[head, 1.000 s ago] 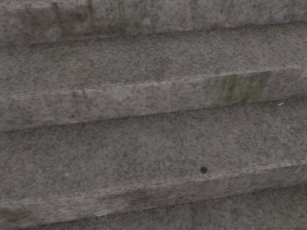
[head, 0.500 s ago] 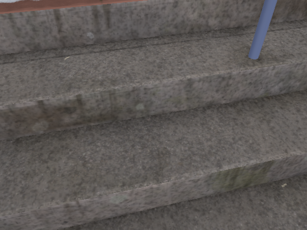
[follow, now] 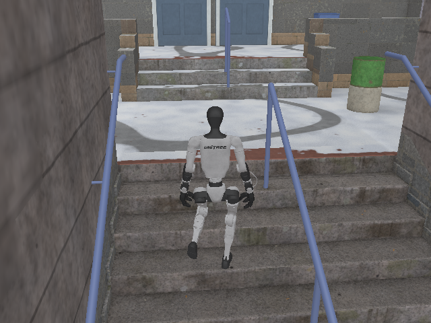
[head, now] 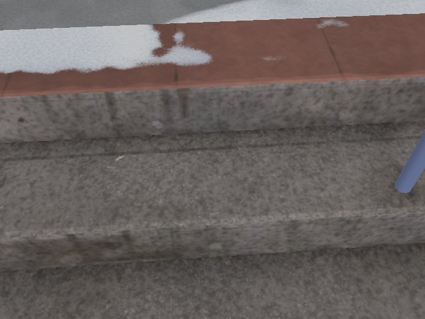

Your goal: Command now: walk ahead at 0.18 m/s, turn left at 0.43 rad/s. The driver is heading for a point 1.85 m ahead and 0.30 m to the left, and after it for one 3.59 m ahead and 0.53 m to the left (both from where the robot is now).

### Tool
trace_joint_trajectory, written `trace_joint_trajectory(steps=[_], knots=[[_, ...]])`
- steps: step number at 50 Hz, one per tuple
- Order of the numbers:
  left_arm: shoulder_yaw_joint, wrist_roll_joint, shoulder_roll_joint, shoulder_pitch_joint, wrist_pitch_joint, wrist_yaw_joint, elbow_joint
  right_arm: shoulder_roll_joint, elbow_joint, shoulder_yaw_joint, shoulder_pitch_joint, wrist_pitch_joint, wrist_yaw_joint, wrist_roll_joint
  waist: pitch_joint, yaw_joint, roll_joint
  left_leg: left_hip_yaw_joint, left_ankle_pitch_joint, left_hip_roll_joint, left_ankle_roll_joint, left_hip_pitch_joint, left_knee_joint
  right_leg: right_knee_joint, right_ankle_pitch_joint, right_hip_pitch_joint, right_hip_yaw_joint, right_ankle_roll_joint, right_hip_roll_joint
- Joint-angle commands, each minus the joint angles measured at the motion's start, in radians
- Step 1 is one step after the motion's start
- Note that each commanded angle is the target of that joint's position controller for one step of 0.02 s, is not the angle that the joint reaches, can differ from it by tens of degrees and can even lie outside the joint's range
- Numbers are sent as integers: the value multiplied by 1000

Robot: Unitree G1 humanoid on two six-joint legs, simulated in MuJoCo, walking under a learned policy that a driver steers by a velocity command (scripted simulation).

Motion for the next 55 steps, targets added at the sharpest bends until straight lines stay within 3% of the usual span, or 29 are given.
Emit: trace_joint_trajectory(steps=[1, 4, 5, 8, 12, 14, 17, 21, 22, 23, 24, 25, 26, 27, 30, 34, 39, 41, 43, 44, 45, 46, 48, 49, 50, 51, 52, 53, 55], knots=[[-26, 3, -108, -137, -46, 11, -65, 134, -85, 50, 11, 25, 6, -1, -105, -139, -44, 69, -101, 97, 19, -126, 59, -423, 595, 172, 155, -135, -229], [-21, 40, -57, -124, -67, 27, -96, 50, -65, 36, -27, 25, 33, 13, -65, -122, -95, 136, 20, 93, -37, -93, 11, -495, 501, 112, 19, -117, -148], [-13, 45, -20, -95, -65, 21, -89, 22, -54, 25, -33, 19, 40, 21, -62, -111, -161, 190, -47, 63, -43, -86, 154, -515, 614, 122, 18, -141, -158], [-1, 59, 40, 41, -63, 23, -42, -5, -110, 23, -150, 17, 20, 4, -30, -43, -109, 107, -102, 103, -50, -320, 48, -503, 659, 422, 70, -187, -273], [13, 27, 50, 7, -73, 25, -71, 18, -162, 29, -214, 49, -11, -14, -80, -55, -123, 162, -96, 176, -135, -258, -250, -521, 858, 581, 46, -187, -323], [28, 26, 108, -62, -75, 28, -111, 47, -219, 47, -296, 66, 4, -32, -44, -72, -88, 215, -120, 190, -116, -89, -498, -555, 921, 531, -4, -163, -320], [70, 23, 191, -147, -77, 23, -166, 17, -204, 33, -209, 75, 13, -17, -48, -98, -138, 277, -124, 127, -133, 184, -783, -518, 1078, 541, -53, -177, -327], [109, -6, 216, -112, -18, 17, -186, -12, -120, 1, 22, 20, -47, -6, -78, -115, -88, 357, 185, -51, -156, 499, -1583, -169, 958, 726, -47, -73, -256], [93, 26, 130, 6, 5, -9, -156, -47, -133, -20, 62, 17, -93, -42, -136, -73, -17, 238, 544, -7, -73, 711, -1515, 31, 641, 553, -36, 8, -214], [52, 45, -28, 116, 14, -26, -223, -219, -140, -56, 143, 20, -126, -32, -311, 31, 225, -137, 1215, 278, 246, 1073, -1374, 300, -212, 181, -57, 132, -73], [45, 0, 1, 63, 10, -19, -261, -234, -139, -71, 195, 0, -106, -31, -320, -80, 161, -338, 1097, 409, 322, 1202, -1453, 613, -403, -86, 146, 159, 32], [42, -12, 13, -152, 8, -32, -296, -194, -66, -73, 277, -7, -84, -48, -171, -179, 148, -253, 930, 359, 226, 1111, -1428, 1033, -374, -327, 236, 135, 42], [46, -23, 36, -217, 5, -20, -328, -158, -35, -62, 287, -7, -71, -34, -116, -179, 147, -199, 827, 359, 178, 1063, -1396, 1304, -385, -531, 274, 84, 29], [55, -21, 71, -219, 11, -10, -337, -91, -8, -36, 280, 11, -55, -27, -89, -146, 69, -158, 758, 363, 150, 964, -1419, 1465, -355, -598, 280, 28, 26], [-7, -14, -13, -157, 29, -11, -396, 1, -86, 35, -42, 34, -16, -36, -58, 33, -53, -23, 366, 275, 67, 559, -1524, 1373, -243, -479, 315, -31, -11], [-19, -26, 54, -122, 46, -21, -365, -129, -166, 16, -50, -1, -57, -63, -72, -26, -10, -14, 137, 247, 76, 503, -1581, 1469, -127, -505, 282, 40, -1], [-57, 7, 43, -273, 53, 15, -414, -65, -78, 33, 294, -21, -67, -68, -46, -157, 21, -115, 220, 357, 101, 894, -1545, 1316, -148, -932, 369, 47, -89], [-70, 22, 13, -291, 68, 22, -399, -44, -67, 40, 316, -19, -53, -71, -38, -158, 46, -91, 0, 313, 84, 860, -1586, 1155, -104, -931, 321, 43, -121], [-79, 9, 3, -286, 67, 21, -389, -98, -70, 31, 291, -22, -34, -73, -2, -113, 40, -114, -138, 320, 34, 784, -1641, 1047, -186, -875, 355, 15, -142], [-79, 15, 9, -304, 76, -3, -386, -143, -149, 18, 113, -21, -16, -28, -13, -40, 7, -14, -258, 291, 12, 606, -1721, 760, -416, -605, 234, 34, -118], [-68, 2, 47, -385, 82, -23, -389, -159, -155, 14, 126, -23, -7, -7, -5, -69, 34, -38, -358, 298, 17, 422, -1798, 658, -544, -379, 181, 53, -91], [-61, -13, 21, -301, 62, -55, -334, -135, -188, 29, 74, -36, 8, 14, -2, -44, 104, 18, -291, 281, -14, 389, -1801, 716, -411, -206, 141, 65, -67], [-47, -26, 38, -203, 23, -68, -280, -155, -247, 29, -25, -34, 15, 29, -49, 7, 56, 75, -96, 227, -60, 500, -1705, 475, -179, -71, 155, 46, -32], [-36, -28, 75, -158, -6, -62, -257, -171, -232, 15, 31, -38, 12, 46, -95, -11, 44, 113, 165, 194, -76, 523, -1592, 404, -119, 29, 220, -8, -9], [-17, -22, 182, -113, -26, -46, -258, -110, -261, 22, 71, -34, 12, 39, -93, 6, -196, 212, 45, 41, -175, 346, -1408, 161, 57, 118, 590, -149, -146], [-22, -17, 213, 33, -25, -37, -232, -47, -301, 30, 24, -17, 11, 48, -189, 47, -343, 86, -272, -20, -246, 200, -1262, -154, -238, 277, 992, -179, -225], [-9, -21, 242, 93, -46, -23, -216, -32, -322, 19, -66, -3, -12, 38, -157, 109, -392, -58, -352, -13, -249, 50, -942, -283, -426, 323, 1152, -202, -292], [26, -18, 196, 69, 38, 84, -250, -18, -207, -7, 158, 25, -37, 30, -229, 56, -310, 11, -314, 17, -157, 254, -636, -383, -133, 248, 1188, -211, -346], [26, -31, 129, -168, 59, 117, -263, 37, -214, 9, 134, 52, -64, 0, -67, -71, -267, -1, -245, 30, -154, 245, -341, -217, -55, 9, 927, -181, -273]])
